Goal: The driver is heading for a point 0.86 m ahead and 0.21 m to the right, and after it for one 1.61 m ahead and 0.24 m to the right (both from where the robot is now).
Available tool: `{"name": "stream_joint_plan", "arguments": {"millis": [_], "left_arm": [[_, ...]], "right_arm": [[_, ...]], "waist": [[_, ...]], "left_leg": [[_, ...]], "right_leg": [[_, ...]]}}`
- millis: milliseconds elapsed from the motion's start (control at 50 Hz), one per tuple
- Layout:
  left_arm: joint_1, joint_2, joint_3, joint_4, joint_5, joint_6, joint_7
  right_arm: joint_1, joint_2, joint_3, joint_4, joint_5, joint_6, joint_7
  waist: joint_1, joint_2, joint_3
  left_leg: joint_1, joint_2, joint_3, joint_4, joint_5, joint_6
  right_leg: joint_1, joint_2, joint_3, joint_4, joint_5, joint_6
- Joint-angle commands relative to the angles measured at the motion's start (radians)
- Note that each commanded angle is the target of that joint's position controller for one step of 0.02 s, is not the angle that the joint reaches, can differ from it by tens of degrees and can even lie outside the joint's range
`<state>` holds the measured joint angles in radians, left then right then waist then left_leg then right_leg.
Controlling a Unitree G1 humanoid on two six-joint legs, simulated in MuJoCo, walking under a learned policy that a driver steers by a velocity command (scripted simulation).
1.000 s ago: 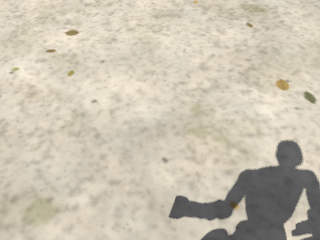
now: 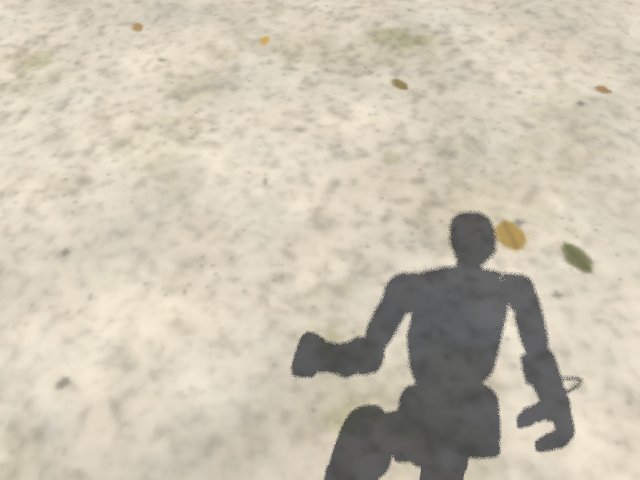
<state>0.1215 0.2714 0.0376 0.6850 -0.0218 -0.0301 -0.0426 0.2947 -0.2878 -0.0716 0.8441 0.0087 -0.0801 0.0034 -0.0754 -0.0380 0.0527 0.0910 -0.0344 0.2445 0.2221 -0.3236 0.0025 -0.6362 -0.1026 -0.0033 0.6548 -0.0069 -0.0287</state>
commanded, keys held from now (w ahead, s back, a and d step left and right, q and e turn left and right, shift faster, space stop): w+e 0.62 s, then e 0.14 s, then no key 0.24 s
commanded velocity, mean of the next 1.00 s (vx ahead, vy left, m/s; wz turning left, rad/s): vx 0.40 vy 0.00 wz -0.53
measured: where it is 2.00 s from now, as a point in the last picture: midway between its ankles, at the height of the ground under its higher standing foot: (432, 347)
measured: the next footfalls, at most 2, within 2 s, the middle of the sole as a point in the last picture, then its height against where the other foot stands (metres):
right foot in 0.08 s outside the picture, level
left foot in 0.56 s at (305, 444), level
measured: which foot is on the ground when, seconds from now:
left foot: down 0.00-0.10, up 0.12-0.54, down 0.56-1.00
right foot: up 0.00-0.06, down 0.08-0.56, up 0.58-1.00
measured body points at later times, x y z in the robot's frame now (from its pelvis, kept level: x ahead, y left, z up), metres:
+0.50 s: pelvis +0.29 -0.03 +0.01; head +0.32 -0.06 +0.45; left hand +0.42 +0.24 -0.09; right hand +0.45 -0.33 -0.08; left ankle +0.50 +0.07 -0.70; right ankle +0.19 -0.11 -0.73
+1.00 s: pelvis +0.50 -0.09 +0.00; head +0.53 -0.12 +0.45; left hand +0.81 +0.01 -0.07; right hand +0.40 -0.37 -0.12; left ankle +0.50 +0.05 -0.73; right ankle +0.53 -0.24 -0.72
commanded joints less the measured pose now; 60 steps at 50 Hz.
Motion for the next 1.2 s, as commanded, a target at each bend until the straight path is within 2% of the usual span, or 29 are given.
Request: {"name": "stream_joint_plan", "arguments": {"millis": [20,60,80,100,120,140,160,200,280,380,480,540,560,580,600,620,640,660,700,760,880,940,1000,1020,1040,1060,1080,1120,1200], "left_arm": [[-0.064,0.094,0.030,-0.115,0.002,-0.009,-0.015],[0.121,0.159,0.070,-0.084,-0.001,0.001,-0.010],[0.295,0.220,0.105,-0.041,-0.003,0.009,0.006],[0.332,0.341,0.132,-0.032,-0.008,0.013,0.024],[0.325,0.320,0.115,-0.079,-0.001,-0.007,0.016],[0.303,0.240,0.091,-0.073,0.007,-0.023,0.007],[0.259,0.213,0.083,-0.070,0.006,-0.032,0.007],[0.143,0.155,0.064,-0.092,0.011,-0.035,0.013],[0.136,0.173,0.068,-0.094,0.012,-0.040,0.035],[0.197,0.195,0.075,-0.065,0.003,-0.025,0.059],[0.245,0.188,0.077,-0.034,-0.005,-0.013,0.064],[0.213,0.170,0.074,-0.038,-0.001,-0.004,0.065],[0.213,0.127,0.059,-0.045,0.004,-0.005,0.062],[0.243,0.062,0.035,-0.060,0.024,-0.006,0.061],[0.367,0.041,0.025,-0.096,-0.016,-0.015,0.060],[0.345,0.153,0.045,-0.058,-0.025,-0.012,0.065],[0.232,0.197,0.060,-0.071,-0.014,-0.006,0.065],[0.184,0.189,0.063,-0.079,-0.001,0.001,0.069],[0.175,0.166,0.071,-0.094,0.007,0.011,0.064],[0.162,0.100,0.055,-0.115,0.001,0.033,0.062],[0.059,0.062,0.034,-0.142,0.015,0.028,0.036],[0.008,0.083,0.041,-0.162,0.018,0.023,0.021],[0.087,0.129,0.065,-0.138,0.028,0.018,0.026],[0.135,0.203,0.082,-0.139,0.037,0.020,0.040],[0.139,0.240,0.073,-0.160,0.060,0.026,0.055],[0.138,0.121,0.038,-0.147,0.053,0.023,0.048],[0.097,0.095,0.028,-0.140,0.042,0.017,0.036],[0.017,0.114,0.032,-0.120,0.032,0.013,0.031],[-0.004,0.170,0.058,-0.085,0.028,0.027,0.045]], "right_arm": [[-0.015,-0.207,-0.052,-0.049,0.016,0.017,-0.012],[-0.040,-0.221,-0.055,-0.060,0.023,0.034,-0.019],[-0.041,-0.197,-0.042,-0.068,0.019,0.033,-0.024],[0.042,-0.070,-0.003,-0.118,-0.021,0.017,-0.017],[0.023,-0.070,0.013,-0.137,-0.015,-0.022,-0.003],[-0.096,-0.154,-0.009,-0.163,0.027,-0.045,0.010],[-0.131,-0.146,-0.003,-0.179,0.033,-0.059,0.011],[-0.117,-0.148,-0.011,-0.160,-0.007,-0.056,-0.002],[-0.106,-0.109,-0.004,-0.158,-0.026,-0.017,-0.003],[-0.293,-0.065,0.019,-0.204,-0.016,-0.018,0.004],[-0.350,-0.112,0.003,-0.226,0.000,-0.040,0.024],[-0.230,-0.145,-0.021,-0.197,0.001,-0.054,0.022],[-0.129,-0.174,-0.036,-0.179,-0.010,-0.060,0.015],[0.015,-0.227,-0.049,-0.168,-0.021,-0.059,0.006],[0.067,-0.289,-0.063,-0.133,-0.028,-0.045,0.017],[0.025,-0.182,-0.041,-0.155,-0.006,-0.042,0.021],[-0.025,-0.128,-0.025,-0.167,-0.007,-0.034,0.014],[-0.077,-0.110,-0.016,-0.175,-0.020,-0.028,0.012],[-0.116,-0.087,-0.008,-0.162,-0.028,-0.024,0.005],[-0.130,-0.117,-0.019,-0.132,-0.019,-0.022,-0.002],[-0.140,-0.161,-0.026,-0.088,0.004,0.017,-0.015],[-0.115,-0.184,-0.029,-0.059,0.019,0.026,-0.009],[-0.111,-0.169,-0.021,-0.038,0.032,0.029,-0.008],[-0.072,-0.132,-0.005,-0.040,0.004,0.022,-0.006],[0.002,-0.059,0.030,-0.059,-0.038,0.017,0.008],[-0.001,-0.088,0.028,-0.033,-0.020,0.032,0.015],[-0.057,-0.134,0.014,-0.043,0.005,0.048,0.016],[-0.098,-0.130,0.009,-0.037,0.001,0.074,-0.005],[-0.058,-0.107,0.014,-0.013,-0.002,0.090,-0.015]], "waist": [[0.037,0.094,0.006],[0.152,0.111,-0.112],[0.240,0.071,-0.200],[0.167,-0.181,-0.278],[0.165,-0.165,-0.446],[0.206,-0.069,-0.348],[0.174,-0.032,-0.222],[0.091,0.024,-0.120],[0.058,0.006,-0.096],[0.128,-0.040,-0.051],[0.141,-0.065,-0.046],[0.069,-0.101,-0.070],[0.020,-0.077,-0.149],[-0.020,0.068,-0.297],[0.052,0.422,-0.358],[0.028,0.264,-0.260],[0.006,0.174,-0.139],[0.025,0.101,-0.084],[0.069,0.130,-0.059],[0.082,0.164,-0.066],[0.054,0.135,-0.120],[0.045,0.134,-0.113],[0.104,0.100,-0.147],[0.111,-0.001,-0.217],[0.076,-0.210,-0.325],[0.101,-0.146,-0.429],[0.103,-0.094,-0.328],[0.078,-0.050,-0.207],[0.066,-0.119,-0.163]], "left_leg": [[0.035,0.320,-0.057,0.073,0.788,0.130],[0.002,0.291,-0.023,0.357,1.009,0.097],[-0.159,0.250,-0.009,0.611,0.878,0.057],[-0.597,0.103,-0.023,0.986,0.124,-0.010],[-0.791,-0.027,-0.279,1.177,-0.299,-0.021],[-0.891,0.034,-0.353,1.193,-0.218,0.001],[-0.899,0.075,-0.339,1.117,-0.128,0.018],[-0.777,0.141,-0.336,0.956,-0.018,0.008],[-0.691,0.136,-0.307,0.810,0.075,-0.056],[-0.636,0.071,-0.297,0.434,0.360,-0.087],[-0.572,0.040,-0.336,0.284,0.355,-0.054],[-0.422,0.034,-0.315,0.228,0.264,0.000],[-0.245,0.083,-0.343,0.219,0.253,0.038],[0.012,0.265,-0.532,0.227,0.179,0.095],[0.237,0.448,-1.027,0.095,-0.104,0.246],[0.176,0.439,-1.030,0.055,-0.291,0.223],[0.055,0.401,-0.844,0.059,-0.143,0.187],[-0.060,0.361,-0.697,0.065,0.116,0.175],[-0.177,0.304,-0.496,0.081,0.537,0.166],[-0.207,0.287,-0.349,0.058,0.767,0.194],[-0.199,0.264,-0.207,0.053,0.764,0.194],[-0.154,0.284,-0.220,0.109,0.715,0.180],[-0.189,0.234,-0.199,0.299,0.665,0.114],[-0.291,0.174,-0.151,0.451,0.472,0.050],[-0.560,0.063,-0.152,0.739,-0.224,-0.027],[-0.547,0.088,-0.298,0.823,-0.391,-0.050],[-0.573,0.106,-0.308,0.849,-0.374,-0.060],[-0.590,0.124,-0.302,0.771,-0.301,-0.075],[-0.444,0.077,-0.217,0.629,-0.143,-0.072]], "right_leg": [[0.020,0.054,-0.065,-0.028,-0.116,-0.050],[0.274,0.140,-0.110,-0.053,-0.169,-0.104],[0.555,0.151,-0.061,-0.101,-0.119,-0.146],[0.911,-0.097,0.407,-0.133,-0.197,-0.293],[1.051,-0.239,0.866,-0.311,-0.332,-0.421],[1.000,-0.218,0.752,-0.362,-0.326,-0.354],[0.860,-0.177,0.609,-0.364,-0.256,-0.316],[0.615,-0.099,0.426,-0.378,-0.038,-0.266],[0.452,-0.048,0.313,-0.423,0.140,-0.273],[0.393,0.020,0.253,-0.411,-0.019,-0.202],[0.473,-0.027,0.376,-0.322,-0.118,-0.174],[0.491,-0.020,0.424,-0.210,-0.076,-0.139],[0.450,0.034,0.381,-0.065,-0.061,-0.106],[0.320,0.111,0.282,0.227,-0.270,-0.065],[-0.034,0.210,0.188,0.514,-0.618,-0.012],[-0.137,0.128,0.213,0.629,-0.553,0.005],[-0.147,0.104,0.186,0.647,-0.465,0.017],[-0.096,0.075,0.164,0.631,-0.408,0.032],[-0.013,0.036,0.147,0.562,-0.386,0.051],[-0.004,0.034,0.080,0.446,-0.365,0.079],[0.151,0.061,0.025,0.092,-0.100,0.063],[0.197,0.079,0.019,-0.032,-0.113,0.031],[0.412,0.121,-0.004,-0.242,0.035,-0.038],[0.587,0.002,0.115,-0.225,0.437,-0.087],[0.842,-0.269,0.423,-0.160,0.821,-0.284],[0.783,-0.304,0.465,-0.193,0.664,-0.349],[0.709,-0.235,0.392,-0.218,0.549,-0.309],[0.577,-0.162,0.309,-0.262,0.366,-0.231],[0.375,-0.087,0.272,-0.424,-0.361,-0.202]]}}
Velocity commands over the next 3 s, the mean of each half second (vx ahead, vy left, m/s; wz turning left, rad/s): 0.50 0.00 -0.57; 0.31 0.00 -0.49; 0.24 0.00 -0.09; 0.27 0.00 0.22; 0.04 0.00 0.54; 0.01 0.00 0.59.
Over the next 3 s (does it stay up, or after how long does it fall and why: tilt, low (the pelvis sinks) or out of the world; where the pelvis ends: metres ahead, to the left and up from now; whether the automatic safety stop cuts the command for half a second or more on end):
stays up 0.76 -0.28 0.01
